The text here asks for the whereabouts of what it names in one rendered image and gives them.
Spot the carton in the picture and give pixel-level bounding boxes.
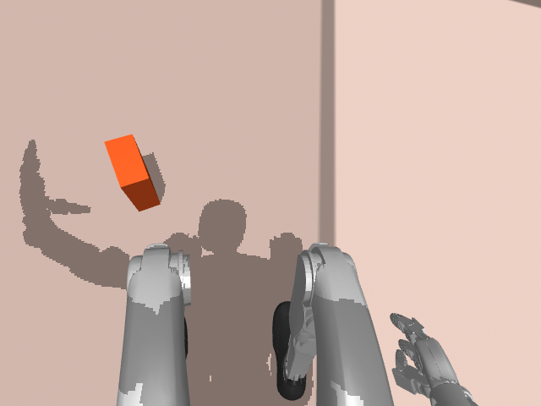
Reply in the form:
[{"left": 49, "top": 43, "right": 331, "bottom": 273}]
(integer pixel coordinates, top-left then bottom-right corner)
[{"left": 104, "top": 134, "right": 161, "bottom": 211}]

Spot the right robot hand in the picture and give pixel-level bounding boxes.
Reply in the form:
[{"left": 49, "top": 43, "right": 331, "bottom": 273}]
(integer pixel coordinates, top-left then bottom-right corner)
[{"left": 390, "top": 313, "right": 460, "bottom": 398}]

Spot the right robot arm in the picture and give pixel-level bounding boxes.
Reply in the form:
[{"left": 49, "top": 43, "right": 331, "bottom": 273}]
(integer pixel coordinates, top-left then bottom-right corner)
[{"left": 429, "top": 383, "right": 478, "bottom": 406}]

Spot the right robot foot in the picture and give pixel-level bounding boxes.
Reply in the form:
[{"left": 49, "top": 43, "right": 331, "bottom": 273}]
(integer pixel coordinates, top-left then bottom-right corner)
[{"left": 272, "top": 301, "right": 306, "bottom": 401}]

